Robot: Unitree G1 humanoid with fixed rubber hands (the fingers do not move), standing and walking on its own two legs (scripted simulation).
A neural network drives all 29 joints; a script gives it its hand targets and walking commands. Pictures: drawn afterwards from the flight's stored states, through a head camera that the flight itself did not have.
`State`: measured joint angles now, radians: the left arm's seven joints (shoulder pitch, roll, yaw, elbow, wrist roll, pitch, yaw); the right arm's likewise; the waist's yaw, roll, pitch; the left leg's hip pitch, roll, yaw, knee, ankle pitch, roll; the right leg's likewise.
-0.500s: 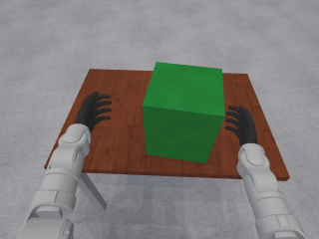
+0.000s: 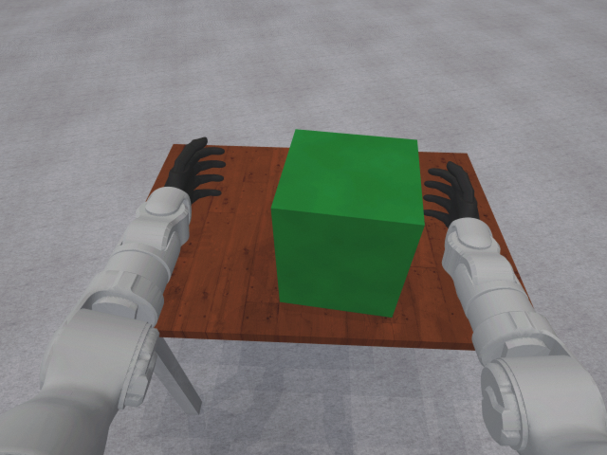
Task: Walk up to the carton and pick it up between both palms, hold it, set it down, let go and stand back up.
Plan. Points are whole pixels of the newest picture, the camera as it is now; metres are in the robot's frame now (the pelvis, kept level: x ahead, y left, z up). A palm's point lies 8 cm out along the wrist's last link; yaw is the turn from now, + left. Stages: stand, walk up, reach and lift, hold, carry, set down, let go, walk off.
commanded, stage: reach and lift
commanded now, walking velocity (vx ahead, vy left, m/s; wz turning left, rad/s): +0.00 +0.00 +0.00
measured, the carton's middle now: (344, 225) +0.50 -0.04 -0.01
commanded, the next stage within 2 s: none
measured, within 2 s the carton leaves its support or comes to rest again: neither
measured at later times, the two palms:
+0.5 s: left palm (182, 164) +0.45 +0.20 +0.15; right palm (461, 187) +0.44 -0.19 +0.13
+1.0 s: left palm (198, 215) +0.46 +0.21 +0.04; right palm (440, 225) +0.45 -0.19 +0.04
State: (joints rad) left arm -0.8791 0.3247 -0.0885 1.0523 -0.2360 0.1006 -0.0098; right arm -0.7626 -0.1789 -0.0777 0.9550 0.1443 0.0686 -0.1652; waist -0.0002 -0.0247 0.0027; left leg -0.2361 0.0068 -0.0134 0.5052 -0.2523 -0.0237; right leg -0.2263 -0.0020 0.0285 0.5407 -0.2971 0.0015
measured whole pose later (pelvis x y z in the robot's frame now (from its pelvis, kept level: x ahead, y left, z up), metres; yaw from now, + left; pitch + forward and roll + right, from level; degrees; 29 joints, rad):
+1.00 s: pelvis +0.02 +0.01 -0.01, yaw +0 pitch +20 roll -1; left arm -1.02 0.29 -0.13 1.53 -0.33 -0.34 -0.01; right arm -0.97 -0.22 -0.05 1.43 0.19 -0.31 -0.10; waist -0.03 -0.01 -0.19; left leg -0.67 0.01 -0.01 0.57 -0.25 -0.02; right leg -0.63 0.01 0.03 0.54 -0.27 0.02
